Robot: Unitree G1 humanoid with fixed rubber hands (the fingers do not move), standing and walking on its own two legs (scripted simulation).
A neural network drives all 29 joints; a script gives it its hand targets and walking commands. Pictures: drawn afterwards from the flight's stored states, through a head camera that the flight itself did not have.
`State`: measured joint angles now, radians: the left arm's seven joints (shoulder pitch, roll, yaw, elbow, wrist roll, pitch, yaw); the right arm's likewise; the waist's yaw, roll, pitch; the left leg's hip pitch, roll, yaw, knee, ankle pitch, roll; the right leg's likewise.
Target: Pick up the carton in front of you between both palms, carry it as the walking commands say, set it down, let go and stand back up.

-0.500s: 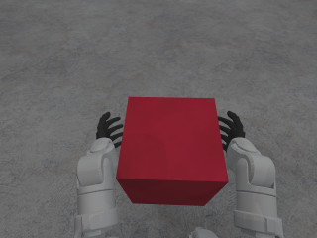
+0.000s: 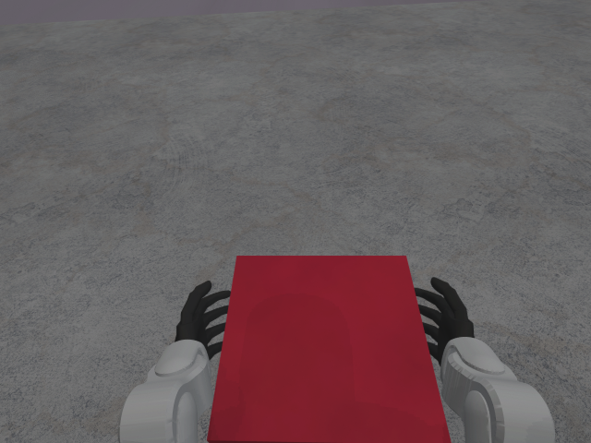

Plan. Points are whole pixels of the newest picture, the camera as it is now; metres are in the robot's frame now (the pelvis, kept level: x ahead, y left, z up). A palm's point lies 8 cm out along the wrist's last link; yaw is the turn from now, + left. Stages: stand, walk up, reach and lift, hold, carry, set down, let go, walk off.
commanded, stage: carry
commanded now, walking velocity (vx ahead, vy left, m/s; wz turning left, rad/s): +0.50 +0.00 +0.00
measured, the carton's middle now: (320, 375) +0.23 +0.00 +0.01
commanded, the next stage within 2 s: none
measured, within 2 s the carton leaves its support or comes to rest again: neither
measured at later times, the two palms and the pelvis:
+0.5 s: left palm (218, 187) +0.53 +0.18 +0.08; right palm (388, 190) +0.51 -0.12 +0.09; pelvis +0.30 +0.05 +0.00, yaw -3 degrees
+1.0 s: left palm (258, 103) +0.84 +0.14 +0.10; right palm (384, 100) +0.84 -0.16 +0.09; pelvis +0.61 -0.01 +0.00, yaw +0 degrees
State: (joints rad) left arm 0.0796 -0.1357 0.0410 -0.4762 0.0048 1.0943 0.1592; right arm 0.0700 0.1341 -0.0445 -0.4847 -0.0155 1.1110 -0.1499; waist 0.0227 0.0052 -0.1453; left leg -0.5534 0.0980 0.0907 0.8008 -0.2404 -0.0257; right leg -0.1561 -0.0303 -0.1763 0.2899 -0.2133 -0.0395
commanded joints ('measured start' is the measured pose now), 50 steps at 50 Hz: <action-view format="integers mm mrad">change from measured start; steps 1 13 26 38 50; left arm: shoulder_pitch -345 -369 -293 -291 -297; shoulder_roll -678 -551 -689 -589 -612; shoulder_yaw -550 -546 -548 -492 -547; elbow -146 -138 -123 -137 -173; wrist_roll -188 -169 -117 -166 -187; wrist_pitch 2 65 3 50 20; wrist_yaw -59 -5 -27 -11 -56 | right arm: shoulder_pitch -325 -279 -307 -335 -281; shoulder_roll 704 570 644 578 650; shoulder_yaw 549 469 562 559 550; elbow -118 -58 -136 -179 -149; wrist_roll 144 156 200 189 138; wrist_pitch -9 36 -14 48 6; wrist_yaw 22 -5 59 -2 7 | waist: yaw -10 -48 -39 -1 -10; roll -142 293 129 -276 -128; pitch -73 -176 -41 -188 -29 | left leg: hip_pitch -11 736 514 -133 -82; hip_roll -4 333 170 -48 15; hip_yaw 49 -584 -30 -45 49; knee -163 -601 -712 446 -138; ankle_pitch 103 34 49 -248 162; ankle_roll -7 240 144 18 5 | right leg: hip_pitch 105 -519 -434 369 171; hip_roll -225 -1 -77 -404 -240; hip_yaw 141 123 28 601 96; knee -146 926 320 -65 -171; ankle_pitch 166 -276 128 111 165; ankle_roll -83 62 60 -180 -79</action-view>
